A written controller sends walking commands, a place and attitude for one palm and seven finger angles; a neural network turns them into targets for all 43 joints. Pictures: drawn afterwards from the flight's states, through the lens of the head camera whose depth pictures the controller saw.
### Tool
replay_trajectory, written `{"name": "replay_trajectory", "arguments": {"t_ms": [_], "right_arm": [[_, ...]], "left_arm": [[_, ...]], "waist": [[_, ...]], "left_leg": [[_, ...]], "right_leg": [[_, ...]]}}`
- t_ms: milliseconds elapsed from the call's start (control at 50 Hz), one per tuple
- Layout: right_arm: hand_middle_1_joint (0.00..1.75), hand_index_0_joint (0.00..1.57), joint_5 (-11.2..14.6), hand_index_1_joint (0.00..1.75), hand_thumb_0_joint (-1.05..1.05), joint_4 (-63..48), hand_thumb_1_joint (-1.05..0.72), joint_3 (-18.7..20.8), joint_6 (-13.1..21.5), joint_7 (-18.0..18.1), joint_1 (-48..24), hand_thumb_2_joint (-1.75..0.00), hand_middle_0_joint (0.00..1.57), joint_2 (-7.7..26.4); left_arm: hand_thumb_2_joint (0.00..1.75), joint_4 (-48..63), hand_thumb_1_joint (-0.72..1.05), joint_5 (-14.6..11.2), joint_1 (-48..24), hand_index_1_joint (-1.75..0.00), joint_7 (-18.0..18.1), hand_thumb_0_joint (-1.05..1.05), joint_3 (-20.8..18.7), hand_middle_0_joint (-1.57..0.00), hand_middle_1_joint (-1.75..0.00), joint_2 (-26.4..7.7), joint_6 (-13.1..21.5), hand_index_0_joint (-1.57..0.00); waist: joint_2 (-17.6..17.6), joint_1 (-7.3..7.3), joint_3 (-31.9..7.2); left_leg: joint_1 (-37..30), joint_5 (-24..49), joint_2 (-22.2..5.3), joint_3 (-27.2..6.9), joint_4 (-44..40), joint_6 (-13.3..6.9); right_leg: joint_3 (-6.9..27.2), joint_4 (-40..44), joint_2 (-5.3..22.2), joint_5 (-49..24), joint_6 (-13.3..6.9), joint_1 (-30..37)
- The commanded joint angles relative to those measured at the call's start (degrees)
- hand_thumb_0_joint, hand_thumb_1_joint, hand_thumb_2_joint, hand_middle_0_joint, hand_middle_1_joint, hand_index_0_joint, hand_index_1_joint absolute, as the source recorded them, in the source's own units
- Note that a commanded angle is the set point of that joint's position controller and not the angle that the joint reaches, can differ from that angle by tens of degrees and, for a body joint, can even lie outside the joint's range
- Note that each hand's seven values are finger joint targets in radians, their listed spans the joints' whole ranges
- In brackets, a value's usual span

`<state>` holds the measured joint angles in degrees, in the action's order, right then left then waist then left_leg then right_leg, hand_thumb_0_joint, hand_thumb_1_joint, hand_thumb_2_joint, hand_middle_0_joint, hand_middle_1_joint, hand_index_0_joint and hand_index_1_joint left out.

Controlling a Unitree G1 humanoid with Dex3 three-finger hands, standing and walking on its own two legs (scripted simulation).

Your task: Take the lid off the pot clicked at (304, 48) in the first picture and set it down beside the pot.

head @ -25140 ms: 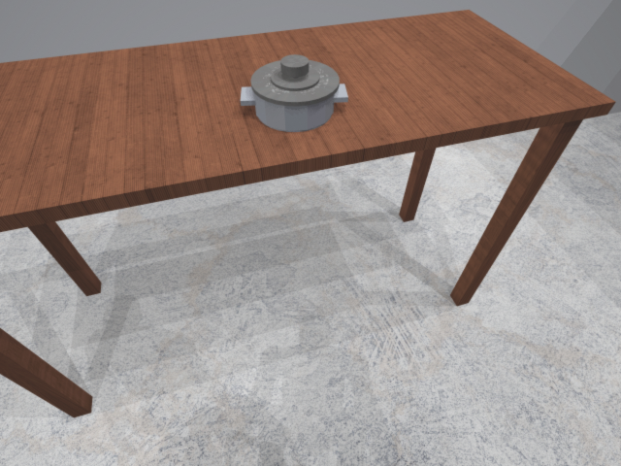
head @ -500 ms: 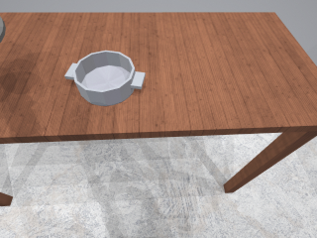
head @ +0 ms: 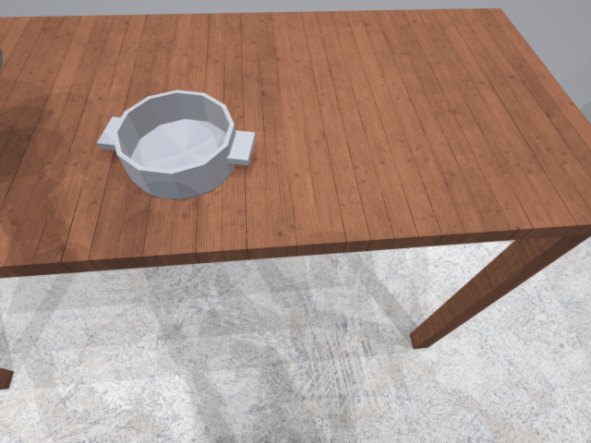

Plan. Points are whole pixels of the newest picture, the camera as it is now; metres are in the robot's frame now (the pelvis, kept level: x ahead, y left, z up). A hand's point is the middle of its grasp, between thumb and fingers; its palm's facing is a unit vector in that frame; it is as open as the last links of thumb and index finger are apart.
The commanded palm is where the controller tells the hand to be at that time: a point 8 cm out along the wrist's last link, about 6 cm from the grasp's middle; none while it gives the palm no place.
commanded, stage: lower the lid onto the table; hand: left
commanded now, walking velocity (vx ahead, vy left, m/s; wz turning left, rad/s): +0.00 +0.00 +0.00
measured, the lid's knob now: out of the picture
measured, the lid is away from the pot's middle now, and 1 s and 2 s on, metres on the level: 0.24 0.23 0.24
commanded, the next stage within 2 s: open the fingers wide in 1.96 s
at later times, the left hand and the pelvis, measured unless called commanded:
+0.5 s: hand out of the picture +0.47 +0.34 +0.24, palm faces -0.27 -0.28 -0.92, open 8.0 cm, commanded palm +0.50 +0.34 +0.32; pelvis -0.01 +0.00 +0.00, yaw +0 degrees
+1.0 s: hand out of the picture +0.48 +0.33 +0.21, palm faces -0.33 -0.28 -0.90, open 8.0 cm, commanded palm +0.51 +0.35 +0.28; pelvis -0.01 +0.01 +0.00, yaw +0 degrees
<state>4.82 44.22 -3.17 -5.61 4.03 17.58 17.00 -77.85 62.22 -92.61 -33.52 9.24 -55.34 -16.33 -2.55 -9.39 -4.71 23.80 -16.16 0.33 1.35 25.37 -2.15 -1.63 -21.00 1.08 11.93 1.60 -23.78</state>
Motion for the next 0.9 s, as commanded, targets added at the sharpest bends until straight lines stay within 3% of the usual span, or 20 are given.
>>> {"name": "replay_trajectory", "arguments": {"t_ms": [0,40,80,140,240,260,320,340,400,460,540,560,600,680,740,760,800,820,840,880], "right_arm": [[0.30,0.20,-0.09,0.30,0.00,-3.02,-0.90,3.47,1.13,0.44,6.46,-0.90,0.20,9.94],[0.30,0.20,0.33,0.30,0.00,-3.14,-0.90,3.44,1.30,0.38,6.94,-0.90,0.20,9.91],[0.30,0.20,-0.11,0.30,0.00,-3.06,-0.90,3.54,0.99,0.10,6.29,-0.90,0.20,10.09],[0.30,0.20,0.21,0.30,0.00,-3.24,-0.90,3.52,1.09,0.17,7.07,-0.90,0.20,9.93],[0.30,0.20,0.19,0.30,0.00,-3.28,-0.90,3.67,0.96,0.43,6.77,-0.90,0.20,10.00],[0.30,0.20,-0.15,0.30,0.00,-2.84,-0.90,3.62,0.81,0.32,6.65,-0.90,0.20,10.14],[0.30,0.20,-0.06,0.30,0.00,-3.27,-0.90,3.56,0.92,0.80,6.17,-0.90,0.20,10.03],[0.30,0.20,0.21,0.30,0.00,-3.61,-0.90,3.43,1.05,0.91,5.96,-0.90,0.20,10.03],[0.30,0.20,0.05,0.30,0.00,-2.99,-0.90,3.49,1.27,1.05,6.31,-0.90,0.20,9.98],[0.30,0.20,0.10,0.30,0.00,-2.83,-0.90,3.49,1.37,1.04,6.26,-0.90,0.20,10.25],[0.30,0.20,0.58,0.30,0.00,-2.79,-0.90,3.38,1.63,1.29,6.47,-0.90,0.20,10.08],[0.30,0.20,0.16,0.30,0.00,-2.27,-0.90,3.41,1.43,1.22,6.55,-0.90,0.20,10.44],[0.30,0.20,0.30,0.30,0.00,-2.17,-0.90,3.30,1.45,1.40,6.47,-0.90,0.20,10.38],[0.30,0.20,0.15,0.30,0.00,-1.94,-0.90,3.59,1.86,1.58,7.29,-0.90,0.20,10.50],[0.30,0.20,0.47,0.30,0.00,-1.53,-0.90,3.71,2.36,1.65,8.28,-0.90,0.20,10.29],[0.30,0.20,0.02,0.30,0.00,-1.02,-0.90,4.00,2.19,1.46,8.51,-0.90,0.20,10.75],[0.30,0.20,-0.26,0.30,0.00,-1.27,-0.90,3.92,2.15,1.58,8.63,-0.90,0.20,10.53],[0.30,0.20,-0.10,0.30,0.00,-1.36,-0.90,3.81,2.13,1.61,8.75,-0.90,0.20,10.33],[0.30,0.20,0.39,0.30,0.00,-1.32,-0.90,3.73,1.98,1.58,8.86,-0.90,0.20,10.48],[0.30,0.20,-0.09,0.30,0.00,-1.08,-0.90,3.85,1.46,1.37,9.05,-0.90,0.20,10.76]], "left_arm": [[0.92,16.36,0.60,1.39,-32.59,-1.10,3.92,0.00,-0.91,-0.84,-1.11,-12.11,0.21,-0.84],[0.92,14.71,0.60,0.53,-28.91,-1.10,3.66,0.00,1.26,-0.84,-1.11,-8.87,0.25,-0.84],[0.92,16.94,0.60,1.11,-31.49,-1.10,4.07,0.00,-0.45,-0.84,-1.11,-10.75,0.11,-0.84],[0.92,15.64,0.60,0.27,-27.27,-1.10,3.84,0.00,0.85,-0.84,-1.11,-8.22,0.34,-0.84],[0.92,15.71,0.60,-0.08,-27.67,-1.10,4.08,0.00,1.55,-0.84,-1.11,-7.23,0.68,-0.84],[0.92,14.95,0.60,0.71,-27.86,-1.10,4.36,0.00,-0.71,-0.84,-1.11,-10.26,0.71,-0.84],[0.92,15.59,0.60,0.93,-29.34,-1.10,4.77,0.00,-1.11,-0.84,-1.11,-11.73,1.18,-0.84],[0.92,16.86,0.60,0.19,-28.80,-1.10,4.62,0.00,-0.01,-0.84,-1.11,-10.25,1.76,-0.84],[0.92,13.76,0.60,0.53,-28.92,-1.10,4.89,0.00,0.23,-0.84,-1.11,-10.16,1.81,-0.84],[0.92,16.01,0.60,0.47,-30.28,-1.10,5.22,0.00,-0.64,-0.84,-1.11,-11.22,2.50,-0.84],[0.92,12.19,0.60,-0.64,-26.40,-1.10,4.85,0.00,2.12,-0.84,-1.11,-6.79,2.78,-0.84],[0.92,11.36,0.60,0.13,-27.11,-1.10,5.14,0.00,0.22,-0.84,-1.11,-9.40,2.75,-0.84],[0.92,10.49,0.60,-0.11,-27.49,-1.10,5.26,0.00,1.67,-0.84,-1.11,-7.87,2.77,-0.84],[0.92,14.23,0.60,0.27,-30.83,-1.10,5.82,0.00,0.26,-0.84,-1.11,-9.86,3.90,-0.84],[0.92,12.76,0.60,-0.91,-28.10,-1.10,5.25,0.00,2.75,-0.84,-1.11,-5.54,4.25,-0.84],[0.92,13.90,0.60,-0.18,-29.69,-1.10,5.67,0.00,-0.57,-0.84,-1.11,-9.74,4.23,-0.84],[0.92,13.41,0.60,0.47,-29.47,-1.10,6.06,0.00,-1.41,-0.84,-1.11,-11.02,4.61,-0.84],[0.92,9.55,0.60,0.41,-26.82,-1.10,5.88,0.00,-0.05,-0.84,-1.11,-9.15,4.38,-0.84],[0.92,11.25,0.60,-0.65,-25.90,-1.10,5.58,0.00,0.99,-0.84,-1.11,-7.90,4.91,-0.84],[0.92,10.93,0.60,-0.07,-26.92,-1.10,5.99,0.00,-0.85,-0.84,-1.11,-10.19,4.89,-0.84]], "waist": [[-9.18,0.87,-29.22],[-9.71,0.81,-27.29],[-11.54,1.09,-27.92],[-10.32,0.91,-26.59],[-8.71,0.47,-25.75],[-7.92,0.61,-25.99],[-6.39,0.38,-27.01],[-8.77,0.66,-27.40],[-7.45,-0.04,-25.73],[-10.71,0.32,-28.11],[-8.72,-0.14,-24.26],[-7.44,-0.22,-24.13],[-7.18,-0.83,-22.63],[-10.96,-0.47,-28.20],[-11.68,-0.61,-26.79],[-10.12,-0.61,-28.45],[-9.50,-0.63,-28.73],[-8.03,-0.93,-26.16],[-9.90,-0.59,-26.23],[-9.59,-0.63,-26.45]], "left_leg": [[-22.29,47.60,-0.22,-2.22,5.26,-0.13],[-21.88,48.10,-0.29,-1.75,5.15,0.25],[-21.82,47.66,-0.42,-2.22,5.32,0.17],[-22.27,49.76,-0.60,-2.13,5.56,0.48],[-20.39,44.28,-0.18,-1.82,4.90,-0.14],[-19.64,42.67,-0.13,-1.97,5.20,-0.41],[-17.71,37.20,0.41,-1.51,4.38,-1.16],[-18.74,40.16,0.32,-1.41,4.49,-0.59],[-18.01,36.36,0.22,-1.56,4.47,-1.02],[-20.18,39.73,-0.19,-2.03,4.96,-0.24],[-18.75,38.73,-0.21,-1.87,4.69,-0.23],[-17.54,36.06,-0.16,-1.87,4.88,-0.49],[-15.98,31.84,0.08,-1.80,4.13,-0.87],[-20.14,38.59,-0.38,-2.75,5.37,0.07],[-22.17,43.03,-0.72,-2.93,5.85,0.74],[-22.24,42.00,-1.05,-3.29,6.32,0.54],[-20.18,40.65,-0.30,-2.86,6.47,0.05],[-17.89,38.37,0.05,-2.37,6.40,-0.28],[-19.07,41.38,-0.36,-2.37,6.05,0.52],[-18.38,40.78,-0.49,-2.54,6.67,0.23]], "right_leg": [[-0.80,-2.13,-2.88,-22.96,-1.23,7.60],[-1.23,-1.83,-2.79,-22.97,-1.58,6.85],[-1.03,-2.31,-2.75,-22.22,-1.58,6.42],[-1.60,-2.19,-2.82,-22.97,-1.73,5.86],[-1.40,-1.93,-2.80,-21.70,-1.76,6.08],[-1.06,-2.27,-2.97,-21.19,-1.42,6.42],[-0.70,-2.23,-2.71,-20.40,-1.36,8.24],[-1.02,-2.36,-2.63,-21.25,-1.76,7.76],[-0.85,-2.18,-2.93,-19.08,-1.36,6.40],[-0.78,-2.57,-2.92,-19.27,-1.47,5.62],[-1.30,-2.14,-3.03,-18.33,-1.66,4.02],[-1.00,-2.31,-3.15,-17.63,-1.29,4.17],[-1.06,-2.06,-3.03,-16.14,-1.41,3.61],[-1.11,-2.93,-3.26,-17.71,-1.47,3.31],[-1.75,-2.71,-3.65,-17.61,-1.57,1.23],[-1.28,-2.91,-3.69,-17.56,-1.13,1.73],[-1.21,-3.46,-3.70,-18.56,-1.31,3.05],[-1.23,-3.35,-3.67,-18.08,-1.27,2.64],[-1.61,-3.40,-3.53,-19.10,-1.57,2.63],[-1.23,-3.72,-3.61,-19.22,-1.39,2.43]]}}
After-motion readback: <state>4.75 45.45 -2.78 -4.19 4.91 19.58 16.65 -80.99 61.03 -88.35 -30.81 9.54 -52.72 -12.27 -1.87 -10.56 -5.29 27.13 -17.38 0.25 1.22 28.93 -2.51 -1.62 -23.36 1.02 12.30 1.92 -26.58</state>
